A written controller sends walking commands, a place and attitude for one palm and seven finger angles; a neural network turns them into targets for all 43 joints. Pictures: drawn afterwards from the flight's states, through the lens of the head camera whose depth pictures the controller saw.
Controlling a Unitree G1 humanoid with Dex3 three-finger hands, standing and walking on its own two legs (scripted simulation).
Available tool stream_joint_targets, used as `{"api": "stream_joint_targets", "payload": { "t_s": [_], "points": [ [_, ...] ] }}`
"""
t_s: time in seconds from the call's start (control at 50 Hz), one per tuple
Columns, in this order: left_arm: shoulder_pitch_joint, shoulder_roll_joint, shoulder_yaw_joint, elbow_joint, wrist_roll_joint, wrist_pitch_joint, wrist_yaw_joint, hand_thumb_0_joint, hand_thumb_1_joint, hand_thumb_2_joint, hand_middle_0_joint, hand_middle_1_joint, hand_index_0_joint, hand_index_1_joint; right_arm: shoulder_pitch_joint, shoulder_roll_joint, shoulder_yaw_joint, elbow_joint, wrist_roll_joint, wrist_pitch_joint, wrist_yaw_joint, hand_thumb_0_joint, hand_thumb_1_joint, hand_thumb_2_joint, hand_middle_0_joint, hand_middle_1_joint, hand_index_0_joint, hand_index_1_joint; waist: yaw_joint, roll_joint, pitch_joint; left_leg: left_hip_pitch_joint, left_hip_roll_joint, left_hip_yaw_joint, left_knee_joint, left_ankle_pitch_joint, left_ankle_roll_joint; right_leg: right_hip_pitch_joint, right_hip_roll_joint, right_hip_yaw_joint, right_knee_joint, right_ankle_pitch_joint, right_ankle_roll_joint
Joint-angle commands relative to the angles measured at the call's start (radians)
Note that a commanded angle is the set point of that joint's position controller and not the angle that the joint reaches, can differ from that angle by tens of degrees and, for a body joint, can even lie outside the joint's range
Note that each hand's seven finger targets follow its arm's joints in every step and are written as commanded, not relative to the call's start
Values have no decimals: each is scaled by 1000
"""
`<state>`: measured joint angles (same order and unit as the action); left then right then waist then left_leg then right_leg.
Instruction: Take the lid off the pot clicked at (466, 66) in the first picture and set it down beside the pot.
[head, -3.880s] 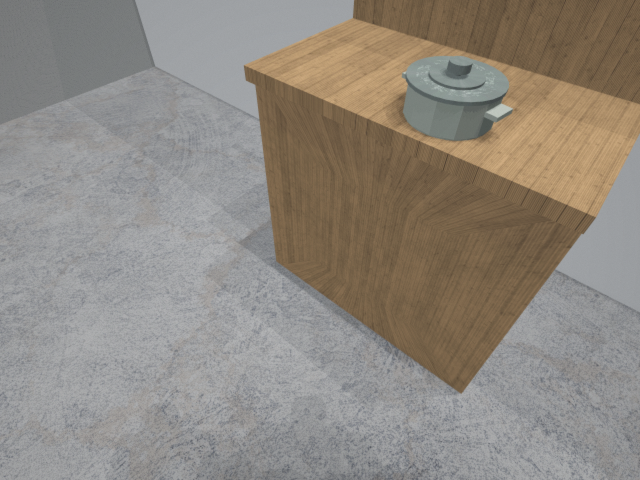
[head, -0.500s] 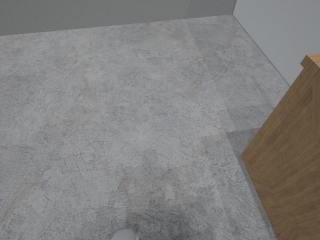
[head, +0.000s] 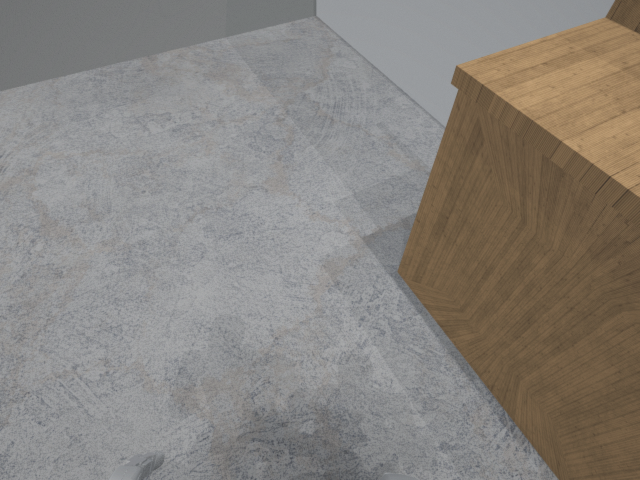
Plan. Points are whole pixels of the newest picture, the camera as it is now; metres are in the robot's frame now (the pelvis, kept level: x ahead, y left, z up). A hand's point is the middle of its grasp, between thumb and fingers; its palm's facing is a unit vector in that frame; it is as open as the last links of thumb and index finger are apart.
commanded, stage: turn to face it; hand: left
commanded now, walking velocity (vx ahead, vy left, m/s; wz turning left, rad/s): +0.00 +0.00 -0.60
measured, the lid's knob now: out of the picture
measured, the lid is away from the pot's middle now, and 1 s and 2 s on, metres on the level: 0.00 0.00 0.00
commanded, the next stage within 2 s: take the last steps up to it in 1.52 s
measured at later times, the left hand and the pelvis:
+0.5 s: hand out of the picture +0.12 +0.18 -0.17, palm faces -0.22 -0.95 -0.23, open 7.4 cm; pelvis +0.00 +0.00 -0.01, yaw -17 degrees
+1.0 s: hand (274, 442) +0.19 +0.08 -0.15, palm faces -0.54 -0.79 -0.28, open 7.4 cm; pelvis -0.02 -0.03 +0.00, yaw -35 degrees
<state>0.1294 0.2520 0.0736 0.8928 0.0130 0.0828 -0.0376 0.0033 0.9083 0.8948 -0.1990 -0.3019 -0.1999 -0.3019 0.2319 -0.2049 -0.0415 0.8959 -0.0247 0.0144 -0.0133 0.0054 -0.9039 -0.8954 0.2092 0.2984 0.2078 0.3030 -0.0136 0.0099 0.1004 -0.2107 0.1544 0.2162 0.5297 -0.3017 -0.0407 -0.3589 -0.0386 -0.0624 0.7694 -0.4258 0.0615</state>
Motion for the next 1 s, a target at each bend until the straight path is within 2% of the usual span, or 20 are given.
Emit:
{"api": "stream_joint_targets", "payload": {
  "t_s": [0.0, 0.02, 0.04, 0.14, 0.3, 0.36, 0.42, 0.44, 0.46, 0.48, 0.58, 0.7, 0.74, 0.78, 0.8, 0.82, 0.84, 0.86, 0.92, 0.98],
  "points": [
    [102, 153, 31, -57, 10, -69, 10, 0, 900, 900, -200, -300, -200, -300, 45, -195, -65, -52, 13, -8, 4, 0, -900, -900, 200, 300, 200, 300, 44, 20, -213, -87, 138, -22, 231, 343, 14, 377, -56, 57, -393, 354, -73],
    [174, 276, 61, -36, 14, -78, 29, 0, 900, 900, -200, -300, -200, -300, -8, -103, -33, -108, 13, -6, 8, 0, -900, -900, 200, 300, 200, 300, 84, -310, -202, -404, -20, 0, 473, -286, -46, 500, -342, 430, -432, 731, -193],
    [226, 286, 63, -32, -3, -68, 44, 0, 900, 900, -200, -300, -200, -300, -76, -124, -31, -131, 10, 8, -10, 0, -900, -900, 200, 300, 200, 300, 116, -235, -209, -423, -21, -172, 598, -358, -40, 411, -403, 448, -399, 856, -280],
    [24, 164, 34, -83, 1, -67, 49, 0, 900, 900, -200, -300, -200, -300, -38, -129, -37, -54, 5, 19, -10, 0, -900, -900, 200, 300, 200, 300, 10, -129, -153, -342, -21, -200, 599, -92, -61, 228, -197, 280, -406, 626, -230],
    [80, 189, 41, -65, 9, -63, 43, 0, 900, 900, -200, -300, -200, -300, -106, -121, -35, -88, 12, 11, -7, 0, -900, -900, 200, 300, 200, 300, 41, -137, -142, -261, -85, -196, 361, -108, -53, 182, -175, 417, -417, 489, -251],
    [59, 198, 47, -77, 9, -56, 44, 0, 900, 900, -200, -300, -200, -300, -81, -116, -32, -94, 19, 2, -13, 0, -900, -900, 200, 300, 200, 300, 30, -157, -155, -175, -114, -199, 227, -125, -36, 157, -166, 471, -393, 527, -248],
    [17, 183, 46, -85, 0, -47, 43, 0, 900, 900, -200, -300, -200, -300, 20, -116, -32, -72, 23, -10, -23, 0, -900, -900, 200, 300, 200, 300, -20, -153, -179, 22, -127, -193, -63, 18, -19, 74, -107, 471, -309, 504, -177],
    [15, 146, 40, -98, -9, -45, 39, 0, 900, 900, -200, -300, -200, -300, 57, -163, -39, -68, 20, -20, -29, 0, -900, -900, 200, 300, 200, 300, -38, -53, -197, 162, -29, -292, -188, 41, 19, -54, -25, 410, -211, 384, -124],
    [42, 86, 29, -117, -15, -41, 25, 0, 900, 900, -200, -300, -200, -300, 43, -266, -56, -88, 7, -21, -27, 0, -900, -900, 200, 300, 200, 300, -25, 259, -178, 233, 226, -557, -285, 85, 111, -247, 126, 233, -1, 18, -48],
    [29, 105, 36, -127, 3, -46, 19, 0, 900, 900, -200, -300, -200, -300, 34, -292, -56, -110, 5, -15, -26, 0, -900, -900, 200, 300, 200, 300, -24, 236, -131, 109, 351, -622, -298, 121, 196, -251, 90, 136, 221, -159, -19],
    [50, 89, 39, -73, 6, -25, -4, 0, 900, 900, -200, -300, -200, -300, -87, -184, -34, -127, 0, -19, -24, 0, -900, -900, 200, 300, 200, 300, 23, 164, -88, 36, 149, -259, -232, 249, 158, -212, 22, 84, 388, 0, 17],
    [-40, 52, 13, -96, 3, -38, -6, 0, 900, 900, -200, -300, -200, -300, 35, -221, -61, -62, -1, -14, -12, 0, -900, -900, 200, 300, 200, 300, -41, 205, -132, 148, 186, -148, -122, 549, 162, -89, 22, -29, 43, -38, 6],
    [-27, 52, 11, -91, 2, -46, -5, 0, 900, 900, -200, -300, -200, -300, 32, -236, -69, -58, -2, -12, -7, 0, -900, -900, 200, 300, 200, 300, -34, 233, -147, 136, 194, -128, -71, 572, 139, -13, 34, -46, -75, -4, -11],
    [68, 86, 20, -60, 3, -61, 0, 0, 900, 900, -200, -300, -200, -300, 11, -235, -72, -62, 6, -9, -2, 0, -900, -900, 200, 300, 200, 300, 22, 171, -183, 52, 161, -58, 85, 474, 65, 190, 40, -58, -317, 221, -33],
    [139, 189, 35, -42, 11, -77, 13, 0, 900, 900, -200, -300, -200, -300, 34, -182, -59, -74, 15, -5, 6, 0, -900, -900, 200, 300, 200, 300, 54, -53, -225, -173, 105, -14, 289, 237, -4, 430, -122, 143, -404, 446, -95],
    [207, 297, 63, -23, 9, -82, 31, 0, 900, 900, -200, -300, -200, -300, -38, -102, -31, -134, 12, -2, 7, 0, -900, -900, 200, 300, 200, 300, 94, -320, -220, -424, -31, -41, 524, -331, -52, 470, -383, 474, -412, 821, -216],
    [236, 277, 59, -19, -4, -73, 45, 0, 900, 900, -200, -300, -200, -300, -88, -136, -32, -139, 14, 12, -13, 0, -900, -900, 200, 300, 200, 300, 113, -215, -211, -416, -19, -199, 606, -330, -35, 376, -381, 436, -401, 792, -278],
    [178, 254, 60, -27, 0, -68, 50, 0, 900, 900, -200, -300, -200, -300, -115, -126, -33, -130, 16, 14, -15, 0, -900, -900, 200, 300, 200, 300, 89, -241, -176, -442, -15, -222, 648, -291, -35, 324, -319, 442, -411, 664, -278],
    [22, 181, 38, -76, 6, -63, 51, 0, 900, 900, -200, -300, -200, -300, -67, -133, -37, -78, 7, 15, -8, 0, -900, -900, 200, 300, 200, 300, 19, -132, -129, -344, -16, -195, 575, -139, -54, 192, -215, 301, -400, 577, -244],
    [45, 190, 34, -69, 5, -66, 45, 0, 900, 900, -200, -300, -200, -300, -65, -126, -34, -70, 9, 16, -5, 0, -900, -900, 200, 300, 200, 300, 27, -140, -140, -302, -53, -174, 473, -106, -61, 186, -186, 314, -398, 588, -243]
  ]
}}
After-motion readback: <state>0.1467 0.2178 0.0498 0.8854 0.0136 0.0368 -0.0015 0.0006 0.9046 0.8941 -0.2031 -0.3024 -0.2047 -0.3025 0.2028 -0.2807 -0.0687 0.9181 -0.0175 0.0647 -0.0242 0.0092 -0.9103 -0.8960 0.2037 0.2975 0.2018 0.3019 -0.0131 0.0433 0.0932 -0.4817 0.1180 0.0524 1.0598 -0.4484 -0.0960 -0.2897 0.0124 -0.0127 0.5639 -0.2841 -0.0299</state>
